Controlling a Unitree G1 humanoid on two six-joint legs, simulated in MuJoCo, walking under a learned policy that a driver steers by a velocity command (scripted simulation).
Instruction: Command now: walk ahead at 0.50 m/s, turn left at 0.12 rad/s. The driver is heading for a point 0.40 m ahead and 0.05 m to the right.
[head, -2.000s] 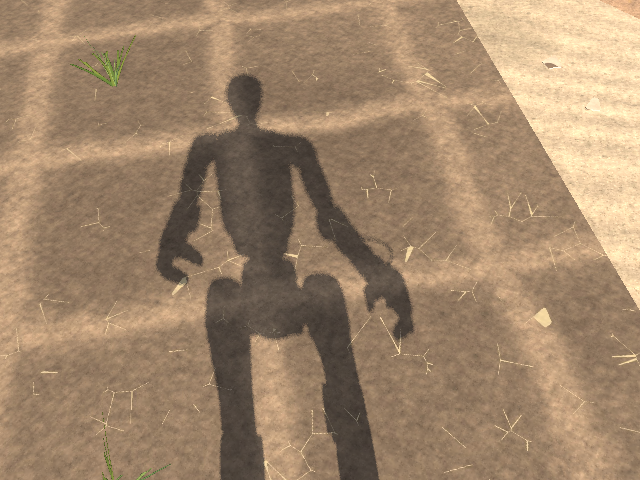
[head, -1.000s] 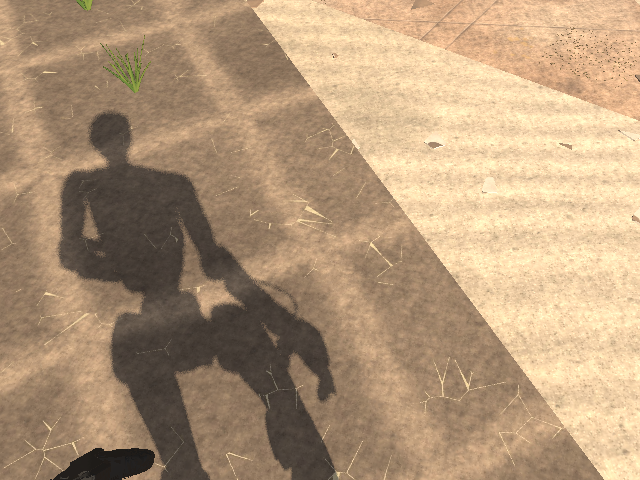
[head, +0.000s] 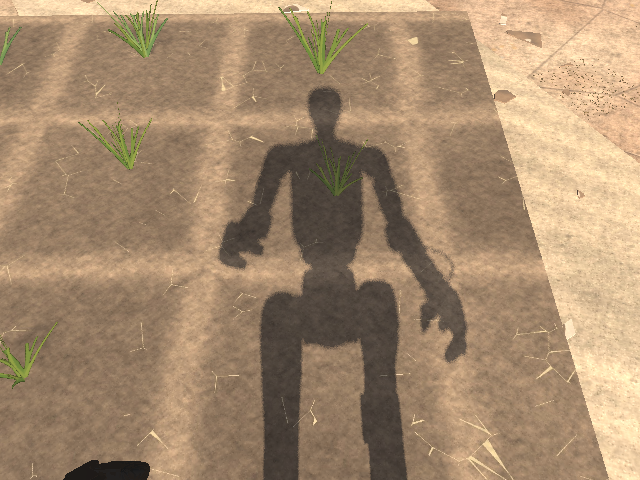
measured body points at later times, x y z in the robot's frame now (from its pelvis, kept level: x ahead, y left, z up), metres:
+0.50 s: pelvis +0.27 +0.01 +0.00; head +0.31 +0.02 +0.45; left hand +0.26 +0.30 -0.13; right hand +0.51 -0.21 -0.07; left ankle +0.40 +0.12 -0.72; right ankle +0.11 -0.11 -0.71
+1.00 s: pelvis +0.38 +0.01 +0.01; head +0.38 +0.00 +0.46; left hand +0.46 +0.26 -0.11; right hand +0.48 -0.24 -0.12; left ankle +0.40 +0.12 -0.72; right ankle +0.38 -0.13 -0.72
